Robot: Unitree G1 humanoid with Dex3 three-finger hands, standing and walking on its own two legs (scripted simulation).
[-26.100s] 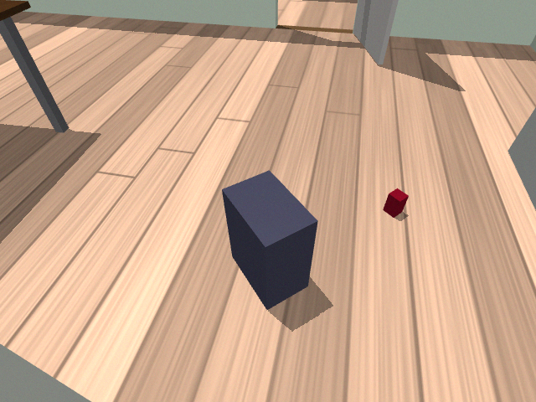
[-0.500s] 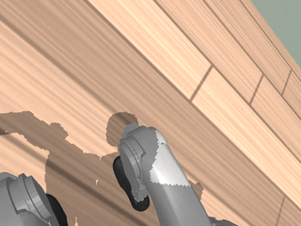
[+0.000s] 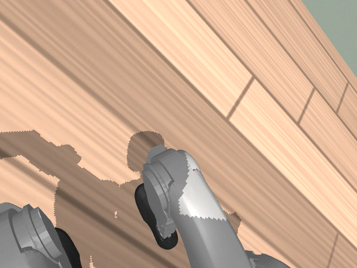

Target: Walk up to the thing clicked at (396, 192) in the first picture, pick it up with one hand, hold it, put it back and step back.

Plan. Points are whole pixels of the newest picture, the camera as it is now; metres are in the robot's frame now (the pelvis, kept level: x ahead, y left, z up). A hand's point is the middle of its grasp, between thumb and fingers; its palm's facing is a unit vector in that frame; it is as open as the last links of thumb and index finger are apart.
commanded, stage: open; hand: left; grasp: from above
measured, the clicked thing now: out of the picture +0.43 +0.33 -0.27
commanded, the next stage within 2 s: withdraw in 0.48 s
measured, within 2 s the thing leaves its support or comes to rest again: rests again in 0.98 s
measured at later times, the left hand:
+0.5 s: hand out of the picture +0.44 +0.32 -0.22, palm faces +0.05 -0.46 -0.89, open 13.5 cm
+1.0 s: hand out of the picture +0.46 +0.38 -0.12, palm faces +0.05 -0.36 -0.93, open 13.9 cm
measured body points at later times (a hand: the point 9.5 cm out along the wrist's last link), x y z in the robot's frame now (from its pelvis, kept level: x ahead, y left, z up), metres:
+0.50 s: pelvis +0.00 +0.00 +0.00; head +0.29 +0.09 +0.33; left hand +0.43 +0.34 -0.17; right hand +0.00 -0.26 -0.06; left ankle +0.08 +0.14 -0.29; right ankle +0.12 -0.11 -0.29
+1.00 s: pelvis +0.01 +0.00 +0.01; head +0.25 +0.08 +0.38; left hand +0.46 +0.39 -0.06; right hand +0.04 -0.26 -0.08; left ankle +0.08 +0.14 -0.29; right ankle +0.12 -0.11 -0.29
